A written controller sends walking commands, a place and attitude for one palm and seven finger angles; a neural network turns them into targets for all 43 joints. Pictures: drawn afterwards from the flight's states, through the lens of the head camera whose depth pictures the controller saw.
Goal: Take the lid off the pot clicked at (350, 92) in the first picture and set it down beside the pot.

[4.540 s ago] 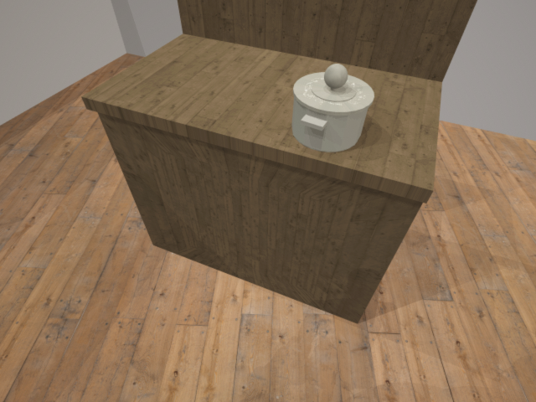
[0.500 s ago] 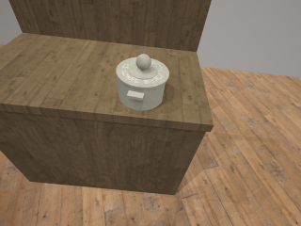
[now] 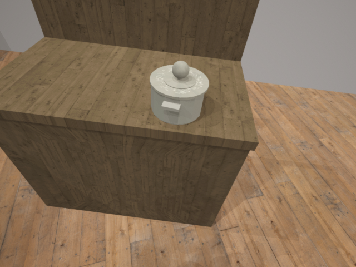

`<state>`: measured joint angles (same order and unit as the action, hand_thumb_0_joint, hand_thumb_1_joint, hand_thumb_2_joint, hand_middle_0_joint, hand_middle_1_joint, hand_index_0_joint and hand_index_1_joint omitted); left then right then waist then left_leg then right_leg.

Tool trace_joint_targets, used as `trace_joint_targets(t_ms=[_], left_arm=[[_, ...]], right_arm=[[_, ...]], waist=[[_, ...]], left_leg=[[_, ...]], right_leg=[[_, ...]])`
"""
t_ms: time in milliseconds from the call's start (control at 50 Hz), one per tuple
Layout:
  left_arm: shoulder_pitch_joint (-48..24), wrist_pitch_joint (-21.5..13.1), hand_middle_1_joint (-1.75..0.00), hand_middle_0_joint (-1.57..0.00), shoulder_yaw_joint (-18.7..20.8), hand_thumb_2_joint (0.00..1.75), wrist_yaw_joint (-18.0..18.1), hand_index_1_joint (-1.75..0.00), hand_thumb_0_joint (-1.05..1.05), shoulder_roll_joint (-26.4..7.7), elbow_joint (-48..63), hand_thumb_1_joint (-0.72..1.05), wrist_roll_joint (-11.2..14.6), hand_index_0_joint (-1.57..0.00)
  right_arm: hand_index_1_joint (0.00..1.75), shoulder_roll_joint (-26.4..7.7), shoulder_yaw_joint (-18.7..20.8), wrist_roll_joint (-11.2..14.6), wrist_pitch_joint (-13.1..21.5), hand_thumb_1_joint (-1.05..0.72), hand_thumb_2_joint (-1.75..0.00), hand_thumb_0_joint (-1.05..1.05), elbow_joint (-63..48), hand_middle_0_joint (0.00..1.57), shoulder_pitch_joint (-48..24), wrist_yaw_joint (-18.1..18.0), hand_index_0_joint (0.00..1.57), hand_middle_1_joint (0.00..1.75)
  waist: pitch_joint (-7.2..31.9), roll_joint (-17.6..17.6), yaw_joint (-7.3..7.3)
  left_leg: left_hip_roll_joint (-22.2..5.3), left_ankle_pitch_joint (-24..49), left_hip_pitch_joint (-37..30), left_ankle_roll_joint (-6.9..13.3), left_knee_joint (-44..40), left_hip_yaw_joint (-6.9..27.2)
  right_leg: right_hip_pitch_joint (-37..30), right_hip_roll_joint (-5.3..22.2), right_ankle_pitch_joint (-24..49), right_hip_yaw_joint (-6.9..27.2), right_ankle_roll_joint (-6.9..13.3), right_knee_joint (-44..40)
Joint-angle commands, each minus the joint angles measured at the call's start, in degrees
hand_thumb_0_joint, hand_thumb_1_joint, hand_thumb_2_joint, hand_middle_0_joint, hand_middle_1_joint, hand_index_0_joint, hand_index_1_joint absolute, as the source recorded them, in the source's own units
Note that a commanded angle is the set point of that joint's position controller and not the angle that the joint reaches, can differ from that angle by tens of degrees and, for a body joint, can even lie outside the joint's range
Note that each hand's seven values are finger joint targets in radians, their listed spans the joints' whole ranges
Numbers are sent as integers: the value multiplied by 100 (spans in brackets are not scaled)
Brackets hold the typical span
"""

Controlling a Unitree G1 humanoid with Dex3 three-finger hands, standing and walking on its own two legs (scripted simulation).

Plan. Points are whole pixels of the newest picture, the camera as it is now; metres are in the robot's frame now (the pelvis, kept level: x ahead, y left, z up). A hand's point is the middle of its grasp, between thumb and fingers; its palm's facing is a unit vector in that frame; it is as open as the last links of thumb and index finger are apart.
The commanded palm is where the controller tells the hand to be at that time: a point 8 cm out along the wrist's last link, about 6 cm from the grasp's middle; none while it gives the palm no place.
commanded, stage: look again from close up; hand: left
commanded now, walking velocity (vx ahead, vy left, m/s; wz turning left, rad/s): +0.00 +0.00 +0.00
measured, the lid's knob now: (180, 69) +0.62 +0.06 +0.15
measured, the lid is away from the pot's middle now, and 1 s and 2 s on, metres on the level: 0.00 0.00 0.00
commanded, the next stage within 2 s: shuffle to correct the standing spot in 1.38 s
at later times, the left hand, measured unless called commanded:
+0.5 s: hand out of the picture -0.12 +0.18 -0.19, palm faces +0.14 -0.98 -0.16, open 7.4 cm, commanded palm none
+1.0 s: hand out of the picture -0.17 +0.22 -0.17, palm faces +0.07 -0.98 -0.18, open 7.4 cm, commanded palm none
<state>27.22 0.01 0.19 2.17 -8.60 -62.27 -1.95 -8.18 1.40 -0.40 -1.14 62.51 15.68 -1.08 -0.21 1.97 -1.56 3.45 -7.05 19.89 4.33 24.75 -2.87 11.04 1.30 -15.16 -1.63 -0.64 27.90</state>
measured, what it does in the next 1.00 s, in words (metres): walks backwards: right foot, then left foot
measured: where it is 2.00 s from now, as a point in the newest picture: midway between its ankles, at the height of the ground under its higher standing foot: outside the picture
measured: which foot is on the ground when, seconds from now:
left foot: down 0.00-0.48, up 0.50-0.70, down 0.72-1.00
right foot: down 0.00-0.28, up 0.30-0.46, down 0.48-1.00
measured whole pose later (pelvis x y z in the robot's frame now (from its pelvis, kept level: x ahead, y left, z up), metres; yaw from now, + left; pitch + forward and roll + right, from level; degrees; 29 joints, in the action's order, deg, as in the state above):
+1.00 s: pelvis -0.17 +0.05 +0.00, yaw +1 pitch -2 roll +0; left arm 19.5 0.2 1.2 1.3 -7.9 -58.4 -0.8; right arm -6.3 0.8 -1.0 -1.4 62.6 18.3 -1.3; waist -1.4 -0.6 0.2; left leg 0.3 -10.7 18.1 0.2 29.0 1.4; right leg 11.7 -1.0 -16.2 -1.5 1.6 30.0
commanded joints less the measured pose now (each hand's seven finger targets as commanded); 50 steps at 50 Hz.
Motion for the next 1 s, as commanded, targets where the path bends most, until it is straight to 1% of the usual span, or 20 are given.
trace_joint_targets(t_ms=[0, 140, 200, 260, 320, 360, 420, 440, 460, 480, 500, 540, 600, 640, 660, 700, 740, 820, 900, 980], left_arm=[[789, -62, -30, -20, 94, 90, 16, -30, 0, -393, -5, 90, 44, -20], [73, -15, -30, -20, 162, 90, 27, -30, 0, -473, 155, 90, 72, -20], [-236, 22, -30, -20, 167, 90, 26, -30, 0, -438, 243, 90, 86, -20], [629, 184, -30, -20, 238, 90, -3, -30, 0, -160, 52, 90, 36, -20], [1479, 305, -30, -20, 358, 90, 6, -30, 0, -127, -118, 90, 28, -20], [1672, 304, -30, -20, 375, 90, -16, -30, 0, -102, -73, 90, 43, -20], [2054, 298, -30, -20, 383, 90, -8, -30, 0, -105, -139, 90, 141, -20], [1742, 274, -30, -20, 399, 90, 43, -30, 0, -303, -77, 90, 90, -20], [525, 289, -30, -20, 285, 90, 99, -30, 0, -530, 377, 90, -4, -20], [-1072, 249, -30, -20, 251, 90, 180, -30, 0, -652, 957, 90, -18, -20], [-2172, 120, -30, -20, 415, 90, 230, -30, 0, -1013, 1298, 90, 39, -20], [-1802, -143, -30, -20, 348, 90, 202, -30, 0, -701, 1258, 90, 50, -20], [-308, -110, -30, -20, 334, 90, 113, -30, 0, -714, 736, 90, -8, -20], [-173, -6, -30, -20, 320, 90, 33, -30, 0, -763, 593, 90, 27, -20], [-150, 36, -30, -20, 280, 90, -17, -30, 0, -632, 587, 90, 75, -20], [-9, 56, -30, -20, 246, 90, -92, -30, 0, -375, 691, 90, 145, -20], [-202, 151, -30, -20, 258, 90, -74, -30, 0, -283, 700, 90, 135, -20], [67, 66, -30, -20, 227, 90, -100, -30, 0, -171, 552, 90, 122, -20], [-426, -91, -30, -20, 227, 90, -67, -30, 0, -609, 605, 90, 162, -20], [-906, -105, -30, -20, 208, 90, -56, -30, 0, -545, 656, 90, 159, -20]], right_arm=[[30, -580, 123, 19, 101, -90, -90, 0, -252, 20, 145, -16, 20, 30], [30, -281, 126, 18, 12, -90, -90, 0, -121, 20, 704, -39, 20, 30], [30, -278, 130, -17, 36, -90, -90, 0, -112, 20, 908, -50, 20, 30], [30, -736, 217, -34, 79, -90, -90, 0, -320, 20, 379, -91, 20, 30], [30, -829, 222, -45, 46, -90, -90, 0, -569, 20, -290, -48, 20, 30], [30, -829, 261, -69, 31, -90, -90, 0, -579, 20, -341, -70, 20, 30], [30, -609, 303, -44, -139, -90, -90, 0, -409, 20, 14, -96, 20, 30], [30, -230, 308, 75, -242, -90, -90, 0, -296, 20, 263, -129, 20, 30], [30, -34, 391, 27, -352, -90, -90, 0, -334, 20, 564, -153, 20, 30], [30, -568, 516, -65, -460, -90, -90, 0, -466, 20, 928, -105, 20, 30], [30, -580, 510, -69, -478, -90, -90, 0, -396, 20, 1238, -8, 20, 30], [30, -459, 401, 2, -257, -90, -90, 0, -397, 20, 1163, 81, 20, 30], [30, 10, 161, 33, 107, -90, -90, 0, -558, 20, 323, 39, 20, 30], [30, 152, 44, 35, 208, -90, -90, 0, -421, 20, 538, -4, 20, 30], [30, 0, 8, 41, 242, -90, -90, 0, -385, 20, 627, -25, 20, 30], [30, -585, 101, -39, 224, -90, -90, 0, -526, 20, 586, -97, 20, 30], [30, -776, 147, -78, 176, -90, -90, 0, -532, 20, 343, -93, 20, 30], [30, -747, 116, -56, 141, -90, -90, 0, -516, 20, -41, -95, 20, 30], [30, -237, 38, -7, 97, -90, -90, 0, -341, 20, 540, -42, 20, 30], [30, -239, 29, -27, 83, -90, -90, 0, -92, 20, 784, -31, 20, 30]], waist=[[-467, -148, 53], [-584, 351, 361], [-739, -153, 438], [-752, -1871, -52], [-309, -1271, -447], [-225, -1043, -453], [-403, -399, -392], [-670, 1208, -235], [-1346, 1970, 224], [-1269, 829, 899], [-610, 866, 1281], [-1094, 472, 982], [-873, -42, 34], [-945, 105, 15], [-966, -342, 12], [-658, -1206, -40], [-618, -1285, -110], [-299, -764, -257], [-527, 421, 229], [-727, 565, 395]], left_leg=[[-708, -2209, -149, -299, -832, 1046], [-417, -1448, -1035, -405, 632, 545], [-588, -1974, -815, -367, 360, 887], [-1521, -4337, 1645, -140, -2286, 2342], [-1340, -3425, 1904, -400, -2621, 1756], [-1037, -2792, 1184, -581, -2507, 1251], [-542, -2031, 145, -976, -1573, 688], [129, -1764, 207, -1004, 784, -85], [316, -1938, 613, -826, 3762, 347], [114, -1536, 677, -701, 5212, 842], [-143, -1168, -106, -748, 6072, 1115], [-375, -921, 396, -577, 4801, 749], [-372, -1723, 393, -429, 1338, 72], [-190, -1009, -616, -396, -413, -103], [-276, -773, -767, -384, -614, 256], [-1530, -2032, -196, 140, -1266, 2008], [-1700, -3350, 1297, 385, -1842, 2556], [-1330, -2682, 833, 205, -1345, 1800], [-373, -1046, -361, -368, 231, 579], [-490, -680, -925, -401, 434, 536]], right_leg=[[861, 318, -1284, 518, 321, -797], [2241, 639, -2207, 802, 487, -1282], [2416, 472, -2176, 661, 442, -782], [204, -425, -1071, -339, 186, 1942], [-371, -531, -1130, -348, 257, 3512], [-338, -560, -1312, -651, 251, 2676], [-610, -445, -1578, -744, 426, -1178], [9, 513, -1646, 446, 804, -2246], [1854, 1893, -2281, 1981, 1492, -2532], [2782, 2037, -1689, 1527, 1577, -2352], [3271, 2152, -1883, 1672, 1613, -2424], [2653, 1444, -1751, 1187, 1149, -2150], [504, 1249, -218, 1011, 1146, -1025], [768, 838, -603, 543, 716, -396], [1051, 512, -1006, 410, 501, -35], [1118, 121, -1084, -13, 138, 655], [180, 15, -882, 40, 165, 1452], [-188, 2, -542, 135, 141, 690], [812, 836, -1320, 1276, 533, -1405], [1525, 642, -1434, 953, 523, -1381]])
